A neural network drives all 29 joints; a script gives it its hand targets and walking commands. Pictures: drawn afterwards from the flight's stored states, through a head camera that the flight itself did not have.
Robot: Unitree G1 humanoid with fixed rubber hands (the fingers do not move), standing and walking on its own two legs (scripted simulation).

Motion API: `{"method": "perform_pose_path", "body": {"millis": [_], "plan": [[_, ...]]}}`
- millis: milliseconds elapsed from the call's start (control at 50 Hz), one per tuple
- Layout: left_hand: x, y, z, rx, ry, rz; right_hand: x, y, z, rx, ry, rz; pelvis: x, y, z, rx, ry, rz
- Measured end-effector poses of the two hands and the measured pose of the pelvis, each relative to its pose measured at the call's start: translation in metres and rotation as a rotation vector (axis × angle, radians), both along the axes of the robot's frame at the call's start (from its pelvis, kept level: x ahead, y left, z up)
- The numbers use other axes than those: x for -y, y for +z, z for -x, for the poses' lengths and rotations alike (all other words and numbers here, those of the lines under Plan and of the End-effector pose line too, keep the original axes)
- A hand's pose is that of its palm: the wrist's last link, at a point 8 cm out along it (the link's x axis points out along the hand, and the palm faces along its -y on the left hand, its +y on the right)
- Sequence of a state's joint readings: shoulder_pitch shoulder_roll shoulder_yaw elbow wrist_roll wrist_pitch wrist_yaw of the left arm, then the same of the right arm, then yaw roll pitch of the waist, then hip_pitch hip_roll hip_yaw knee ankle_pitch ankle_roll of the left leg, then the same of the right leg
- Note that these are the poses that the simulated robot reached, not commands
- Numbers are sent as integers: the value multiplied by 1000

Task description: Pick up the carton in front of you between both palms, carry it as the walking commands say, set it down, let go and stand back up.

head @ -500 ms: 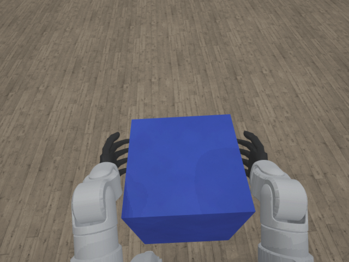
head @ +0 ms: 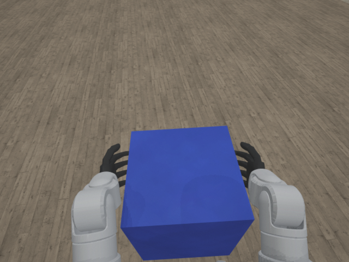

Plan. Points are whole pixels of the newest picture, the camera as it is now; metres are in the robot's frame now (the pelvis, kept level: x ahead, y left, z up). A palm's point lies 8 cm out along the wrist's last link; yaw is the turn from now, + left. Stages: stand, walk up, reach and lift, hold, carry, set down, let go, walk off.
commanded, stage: carry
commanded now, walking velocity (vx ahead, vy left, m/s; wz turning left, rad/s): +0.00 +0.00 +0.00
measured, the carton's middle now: (182, 196) +0.26 +0.00 +0.01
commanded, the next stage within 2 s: hold in 1.48 s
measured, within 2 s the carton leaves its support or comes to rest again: neither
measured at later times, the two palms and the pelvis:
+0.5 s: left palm (119, 137) +0.39 +0.15 +0.08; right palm (237, 131) +0.40 -0.15 +0.08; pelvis +0.14 -0.01 -0.02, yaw +2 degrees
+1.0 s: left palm (116, 158) +0.36 +0.16 +0.03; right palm (231, 152) +0.37 -0.14 +0.03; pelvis +0.10 +0.00 -0.02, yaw +2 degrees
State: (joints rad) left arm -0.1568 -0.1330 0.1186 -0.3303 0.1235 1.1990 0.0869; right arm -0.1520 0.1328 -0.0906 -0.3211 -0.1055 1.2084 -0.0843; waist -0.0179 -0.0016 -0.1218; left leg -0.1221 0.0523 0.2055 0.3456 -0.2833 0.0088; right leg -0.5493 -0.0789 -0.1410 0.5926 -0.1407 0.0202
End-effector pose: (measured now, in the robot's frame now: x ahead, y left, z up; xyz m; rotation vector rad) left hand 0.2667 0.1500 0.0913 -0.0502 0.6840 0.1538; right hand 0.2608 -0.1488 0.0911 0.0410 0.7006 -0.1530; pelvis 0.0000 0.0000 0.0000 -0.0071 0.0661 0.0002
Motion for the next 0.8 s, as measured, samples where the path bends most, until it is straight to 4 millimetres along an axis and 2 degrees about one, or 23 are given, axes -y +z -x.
{"method": "perform_pose_path", "body": {"millis": [80, 120, 180, 240, 380, 460, 560, 680, 800], "plan": [[12, -5, -44, 41, 21, -17, 12, -10, -51, 42, 21, -18, 16, -18, -48, 15, 13, -20], [17, -9, -62, 17, 18, -41, 17, -19, -70, 17, 18, -42, 19, -19, -63, 4, 13, 2], [18, -16, -79, -40, 27, -39, 18, -28, -87, -40, 20, -49, 22, -14, -79, -6, 30, -2], [16, -19, -91, -56, 32, -35, 16, -29, -101, -56, 29, -39, 22, -11, -94, -5, 22, -1], [8, -7, -121, 23, 39, -6, 8, -9, -132, 23, 35, -11, 17, -13, -122, -11, 33, 9], [2, -8, -127, 28, 41, 3, 2, -7, -140, 28, 40, 1, 13, -15, -132, -12, 35, 10], [-4, -24, -123, -29, 38, -10, -5, -24, -137, -29, 53, 8, 7, -17, -138, -5, 35, 10], [-9, -41, -114, -63, 32, -23, -9, -43, -128, -62, 63, 11, 3, -20, -132, 7, 37, 8], [-11, -45, -109, -27, 22, -37, -11, -47, -123, -26, 70, 22, 1, -19, -122, 15, 39, 4]]}}
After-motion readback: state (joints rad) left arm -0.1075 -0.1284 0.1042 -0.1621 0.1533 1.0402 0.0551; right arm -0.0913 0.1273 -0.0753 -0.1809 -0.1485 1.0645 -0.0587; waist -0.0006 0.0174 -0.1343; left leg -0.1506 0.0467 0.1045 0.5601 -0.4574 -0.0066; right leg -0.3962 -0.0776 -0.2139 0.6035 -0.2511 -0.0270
